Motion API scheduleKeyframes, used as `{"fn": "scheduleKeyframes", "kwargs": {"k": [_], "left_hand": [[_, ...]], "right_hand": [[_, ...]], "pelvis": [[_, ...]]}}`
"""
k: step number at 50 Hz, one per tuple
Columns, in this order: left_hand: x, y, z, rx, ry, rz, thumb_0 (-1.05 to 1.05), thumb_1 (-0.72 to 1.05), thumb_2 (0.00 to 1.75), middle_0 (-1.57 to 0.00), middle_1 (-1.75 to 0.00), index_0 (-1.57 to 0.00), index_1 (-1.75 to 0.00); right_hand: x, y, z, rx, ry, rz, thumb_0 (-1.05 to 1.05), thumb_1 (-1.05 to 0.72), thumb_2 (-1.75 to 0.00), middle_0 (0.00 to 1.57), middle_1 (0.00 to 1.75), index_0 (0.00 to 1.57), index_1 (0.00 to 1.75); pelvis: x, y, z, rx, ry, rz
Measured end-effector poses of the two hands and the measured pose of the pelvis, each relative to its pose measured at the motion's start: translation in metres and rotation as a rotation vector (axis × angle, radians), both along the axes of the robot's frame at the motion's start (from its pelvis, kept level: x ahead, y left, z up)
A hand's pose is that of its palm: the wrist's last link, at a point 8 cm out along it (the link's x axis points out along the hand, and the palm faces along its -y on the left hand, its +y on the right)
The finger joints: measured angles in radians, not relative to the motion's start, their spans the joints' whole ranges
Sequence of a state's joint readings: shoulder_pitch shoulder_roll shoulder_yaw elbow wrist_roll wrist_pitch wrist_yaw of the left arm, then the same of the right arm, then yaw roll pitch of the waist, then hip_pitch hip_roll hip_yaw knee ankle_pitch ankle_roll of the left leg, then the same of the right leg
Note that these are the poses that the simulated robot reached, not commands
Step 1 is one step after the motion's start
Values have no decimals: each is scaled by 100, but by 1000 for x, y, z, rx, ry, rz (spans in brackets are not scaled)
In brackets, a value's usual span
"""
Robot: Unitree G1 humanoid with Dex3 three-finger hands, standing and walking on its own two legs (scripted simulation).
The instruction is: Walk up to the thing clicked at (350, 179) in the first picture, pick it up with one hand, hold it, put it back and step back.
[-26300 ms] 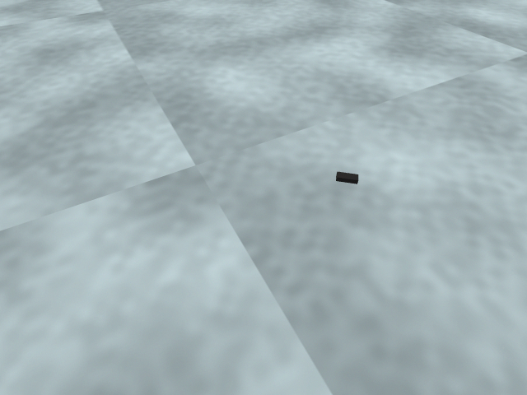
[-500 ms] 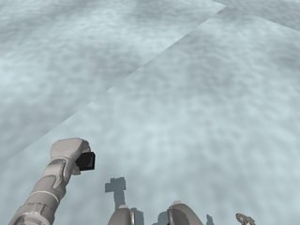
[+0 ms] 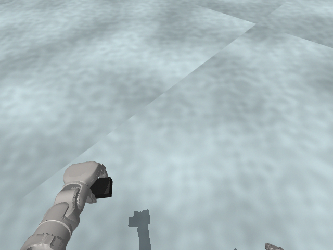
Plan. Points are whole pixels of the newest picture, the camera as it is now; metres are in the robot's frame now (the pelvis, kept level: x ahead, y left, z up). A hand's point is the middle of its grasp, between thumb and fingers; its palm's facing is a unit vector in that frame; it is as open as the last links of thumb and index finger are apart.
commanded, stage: hold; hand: left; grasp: from above
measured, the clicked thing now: (90, 189) +0.33 +0.23 -0.11
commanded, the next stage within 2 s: crouch in 1.84 s
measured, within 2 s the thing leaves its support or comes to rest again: neither
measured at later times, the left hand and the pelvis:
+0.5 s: hand (86, 185) +0.31 +0.22 -0.03, palm faces -0.44 -0.05 -0.90, open 7.8 cm; pelvis +0.01 -0.01 +0.02, yaw +0 degrees
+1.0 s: hand (85, 187) +0.30 +0.21 -0.01, palm faces -0.44 -0.05 -0.90, open 7.9 cm; pelvis +0.00 -0.01 +0.03, yaw +0 degrees
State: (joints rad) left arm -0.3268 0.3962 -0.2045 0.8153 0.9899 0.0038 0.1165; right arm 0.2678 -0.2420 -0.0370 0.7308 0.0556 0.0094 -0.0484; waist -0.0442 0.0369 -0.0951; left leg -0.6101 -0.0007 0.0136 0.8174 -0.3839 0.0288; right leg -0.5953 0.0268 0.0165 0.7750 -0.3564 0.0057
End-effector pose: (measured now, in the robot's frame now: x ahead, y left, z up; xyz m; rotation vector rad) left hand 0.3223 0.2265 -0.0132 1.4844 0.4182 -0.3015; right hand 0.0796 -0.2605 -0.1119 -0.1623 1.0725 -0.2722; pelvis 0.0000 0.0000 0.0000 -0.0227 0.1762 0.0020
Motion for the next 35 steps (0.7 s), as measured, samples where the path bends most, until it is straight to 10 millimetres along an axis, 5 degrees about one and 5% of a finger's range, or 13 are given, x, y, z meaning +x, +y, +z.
{"fn": "scheduleKeyframes", "kwargs": {"k": [35], "left_hand": [[-13, -13, 50, 1, -4, -39, -1, 33, 22, -87, -31, -90, -29]], "right_hand": [[41, -3, 26, 29, -105, 33, 1, -90, -90, 20, 30, 20, 30]], "pelvis": [[5, -8, 23, 20, -105, -8]]}}
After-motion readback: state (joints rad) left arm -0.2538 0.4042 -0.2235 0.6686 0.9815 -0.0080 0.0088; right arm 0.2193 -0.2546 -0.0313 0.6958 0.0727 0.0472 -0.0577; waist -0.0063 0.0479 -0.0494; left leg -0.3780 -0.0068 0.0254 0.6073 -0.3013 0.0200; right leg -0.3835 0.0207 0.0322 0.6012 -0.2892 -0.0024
